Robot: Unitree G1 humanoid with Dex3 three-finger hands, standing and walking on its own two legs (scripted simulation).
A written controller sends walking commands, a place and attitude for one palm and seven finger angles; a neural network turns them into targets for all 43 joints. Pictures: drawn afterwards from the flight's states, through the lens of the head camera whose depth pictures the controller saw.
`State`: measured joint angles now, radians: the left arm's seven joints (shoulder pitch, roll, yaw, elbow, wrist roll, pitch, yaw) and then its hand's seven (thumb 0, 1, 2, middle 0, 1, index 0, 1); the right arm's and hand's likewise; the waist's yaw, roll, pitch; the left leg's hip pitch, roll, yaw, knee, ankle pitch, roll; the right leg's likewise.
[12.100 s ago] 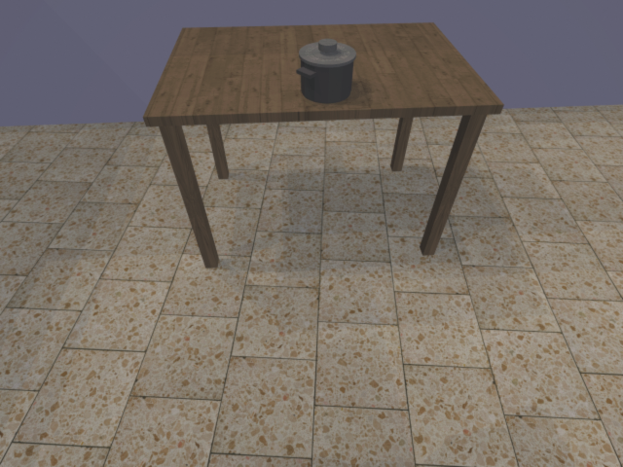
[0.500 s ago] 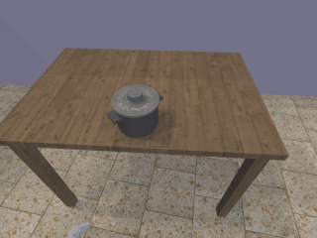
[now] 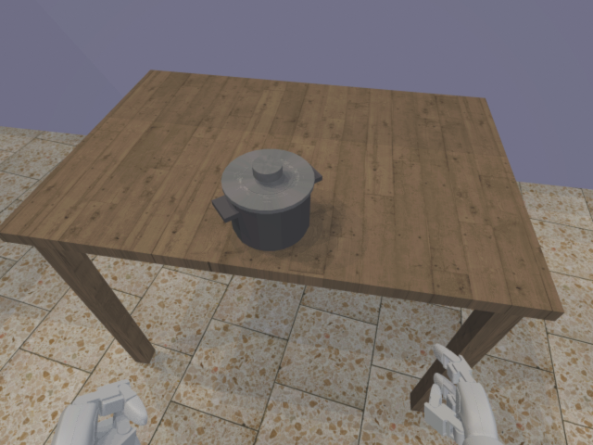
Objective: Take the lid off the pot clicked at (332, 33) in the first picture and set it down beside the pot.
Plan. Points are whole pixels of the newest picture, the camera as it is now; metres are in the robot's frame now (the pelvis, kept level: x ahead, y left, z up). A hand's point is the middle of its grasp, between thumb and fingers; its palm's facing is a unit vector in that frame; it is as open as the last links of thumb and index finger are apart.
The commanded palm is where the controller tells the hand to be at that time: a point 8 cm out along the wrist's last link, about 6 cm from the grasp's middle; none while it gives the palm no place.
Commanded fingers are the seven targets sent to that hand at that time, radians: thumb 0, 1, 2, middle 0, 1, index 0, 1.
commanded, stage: raise the hand higher, near the body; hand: left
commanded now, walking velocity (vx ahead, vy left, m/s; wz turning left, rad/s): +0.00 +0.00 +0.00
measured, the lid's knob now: (267, 168) +0.52 +0.12 +0.08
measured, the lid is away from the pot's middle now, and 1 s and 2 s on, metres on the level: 0.00 0.00 0.00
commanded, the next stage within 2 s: reach forward and open the fingers in 0.84 s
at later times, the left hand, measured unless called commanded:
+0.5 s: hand (109, 386) +0.16 +0.24 +0.05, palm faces +0.26 -0.88 -0.40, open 3.1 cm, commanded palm +0.11 +0.28 +0.08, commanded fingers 0.00 0.90 0.90 -1.30 -1.50 -1.30 -1.50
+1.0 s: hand (91, 337) +0.19 +0.25 +0.11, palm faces +0.29 -0.72 -0.63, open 3.1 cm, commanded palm +0.14 +0.28 +0.14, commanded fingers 0.00 0.79 0.94 -1.25 -1.36 -1.25 -1.36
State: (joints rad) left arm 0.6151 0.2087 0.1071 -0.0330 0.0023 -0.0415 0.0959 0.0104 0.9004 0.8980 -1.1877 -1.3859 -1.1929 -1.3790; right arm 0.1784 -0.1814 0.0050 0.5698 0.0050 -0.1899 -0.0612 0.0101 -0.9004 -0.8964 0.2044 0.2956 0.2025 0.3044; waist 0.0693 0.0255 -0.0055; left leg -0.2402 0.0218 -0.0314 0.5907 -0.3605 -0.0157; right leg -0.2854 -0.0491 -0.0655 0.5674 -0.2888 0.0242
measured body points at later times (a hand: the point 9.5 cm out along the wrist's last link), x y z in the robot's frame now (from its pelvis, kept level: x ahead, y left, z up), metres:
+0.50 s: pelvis +0.02 +0.01 +0.00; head +0.02 +0.01 +0.45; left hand +0.14 +0.29 +0.07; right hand +0.21 -0.21 -0.06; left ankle -0.03 +0.13 -0.73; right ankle +0.00 -0.13 -0.73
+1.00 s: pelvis +0.01 +0.01 +0.01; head +0.01 +0.00 +0.46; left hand +0.17 +0.28 +0.15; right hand +0.20 -0.20 -0.08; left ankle -0.03 +0.13 -0.73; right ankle +0.01 -0.13 -0.73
